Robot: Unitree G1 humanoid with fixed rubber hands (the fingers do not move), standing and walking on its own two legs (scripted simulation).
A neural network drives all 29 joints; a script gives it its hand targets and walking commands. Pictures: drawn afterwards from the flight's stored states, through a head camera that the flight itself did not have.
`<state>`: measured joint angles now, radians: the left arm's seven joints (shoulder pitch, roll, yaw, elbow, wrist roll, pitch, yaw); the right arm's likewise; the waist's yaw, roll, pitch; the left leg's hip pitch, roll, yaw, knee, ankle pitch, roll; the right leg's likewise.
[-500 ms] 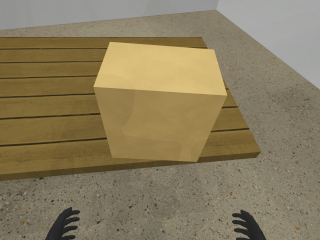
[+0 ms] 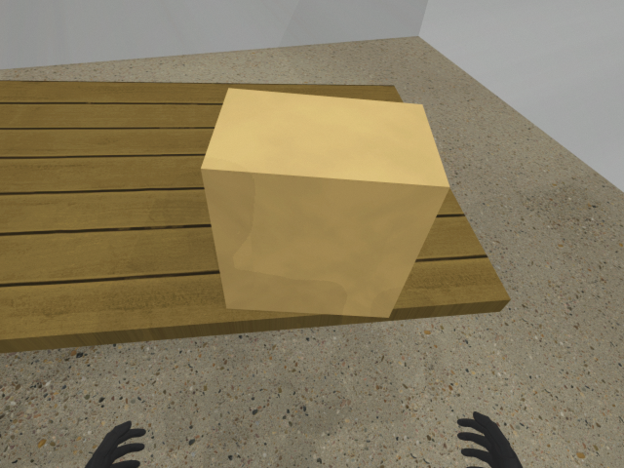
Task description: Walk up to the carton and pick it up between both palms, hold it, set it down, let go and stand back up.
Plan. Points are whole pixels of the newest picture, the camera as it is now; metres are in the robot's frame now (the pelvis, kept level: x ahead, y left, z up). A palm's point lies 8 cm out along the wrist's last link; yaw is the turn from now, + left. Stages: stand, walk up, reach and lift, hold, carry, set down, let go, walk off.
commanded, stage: stand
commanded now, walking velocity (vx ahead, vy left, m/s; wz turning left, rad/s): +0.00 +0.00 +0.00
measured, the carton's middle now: (316, 214) +0.45 -0.01 +0.08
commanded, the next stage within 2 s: none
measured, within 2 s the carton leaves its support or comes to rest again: neither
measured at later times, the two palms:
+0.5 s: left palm out of the picture +0.12 +0.27 -0.09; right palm out of the picture +0.12 -0.25 -0.08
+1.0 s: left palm out of the picture +0.10 +0.27 -0.10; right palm out of the picture +0.11 -0.25 -0.08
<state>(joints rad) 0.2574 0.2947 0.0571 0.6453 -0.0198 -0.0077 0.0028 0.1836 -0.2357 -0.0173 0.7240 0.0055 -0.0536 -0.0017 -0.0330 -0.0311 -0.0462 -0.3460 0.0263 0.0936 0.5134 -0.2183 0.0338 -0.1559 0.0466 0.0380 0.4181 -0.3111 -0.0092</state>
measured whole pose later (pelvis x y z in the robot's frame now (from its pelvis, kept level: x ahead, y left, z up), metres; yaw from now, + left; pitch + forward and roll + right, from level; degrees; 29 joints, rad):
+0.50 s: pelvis -0.01 +0.00 +0.00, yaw +0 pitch +2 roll -2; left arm 0.26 0.29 0.06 0.69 -0.02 -0.02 0.00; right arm 0.19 -0.24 -0.02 0.74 0.01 -0.06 -0.01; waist -0.03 -0.01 -0.07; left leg -0.34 0.03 0.09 0.51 -0.21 0.03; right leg -0.16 0.05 0.03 0.43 -0.31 -0.01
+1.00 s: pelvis -0.01 +0.00 +0.00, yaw +0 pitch +1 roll -2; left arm 0.26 0.30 0.06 0.73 -0.02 -0.02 0.00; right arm 0.20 -0.24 -0.02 0.76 0.01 -0.06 -0.01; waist -0.03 0.00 -0.07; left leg -0.34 0.03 0.09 0.50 -0.19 0.04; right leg -0.16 0.05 0.03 0.43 -0.30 -0.01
